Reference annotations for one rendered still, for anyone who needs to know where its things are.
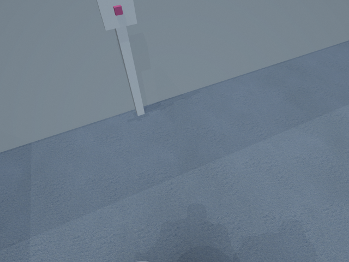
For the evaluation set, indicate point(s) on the panel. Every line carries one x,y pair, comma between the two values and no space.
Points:
119,23

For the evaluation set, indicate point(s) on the button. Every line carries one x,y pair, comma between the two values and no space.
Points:
118,10

